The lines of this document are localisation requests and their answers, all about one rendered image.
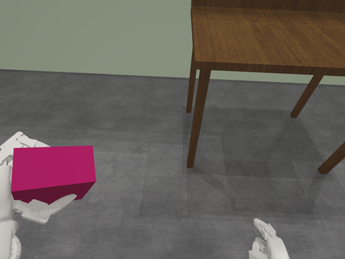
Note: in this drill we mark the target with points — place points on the table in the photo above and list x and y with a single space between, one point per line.
267 36

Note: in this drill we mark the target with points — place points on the robot left hand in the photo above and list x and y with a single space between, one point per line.
36 211

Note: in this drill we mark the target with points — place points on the left robot forearm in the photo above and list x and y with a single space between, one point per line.
10 245

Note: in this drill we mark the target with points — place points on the sponge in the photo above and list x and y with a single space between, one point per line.
49 173

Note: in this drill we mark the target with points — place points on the robot right hand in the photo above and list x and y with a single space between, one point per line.
273 248

